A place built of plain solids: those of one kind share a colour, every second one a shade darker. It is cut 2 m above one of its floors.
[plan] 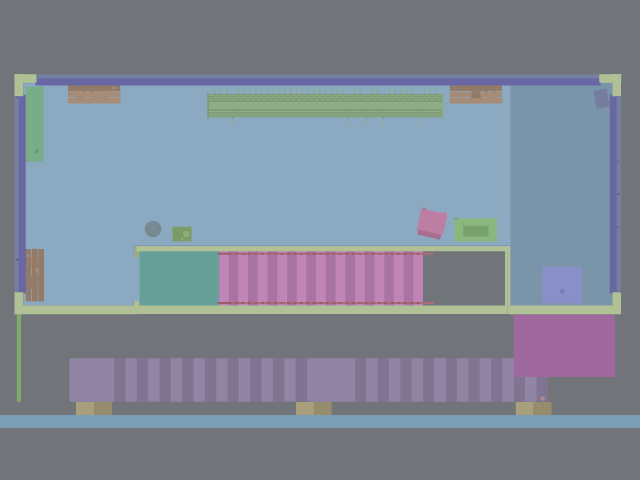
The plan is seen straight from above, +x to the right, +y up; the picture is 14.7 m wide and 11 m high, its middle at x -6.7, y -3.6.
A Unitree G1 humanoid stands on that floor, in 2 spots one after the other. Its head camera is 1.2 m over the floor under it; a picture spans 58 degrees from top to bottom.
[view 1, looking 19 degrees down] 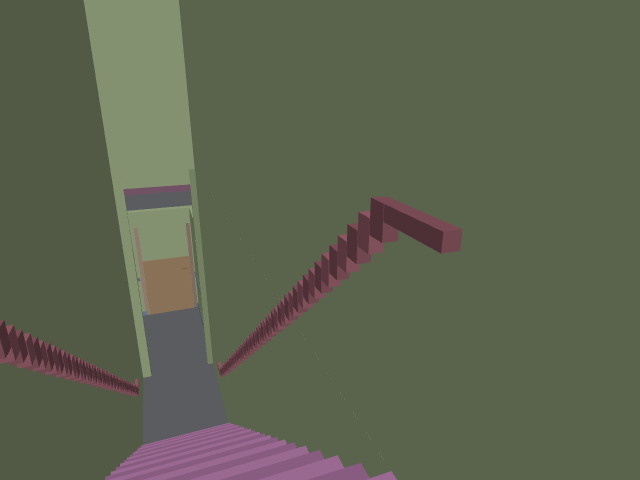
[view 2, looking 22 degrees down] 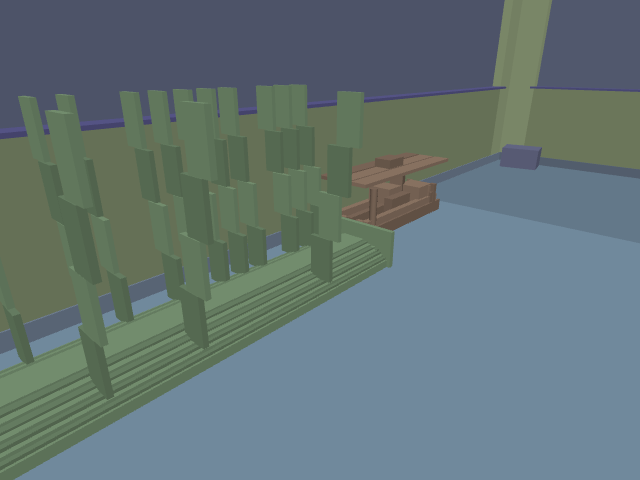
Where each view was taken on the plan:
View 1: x -9.75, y -4.48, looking -21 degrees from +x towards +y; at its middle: wall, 1.84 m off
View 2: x -6.05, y -2.15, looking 42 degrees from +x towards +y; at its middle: lever_frame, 2.31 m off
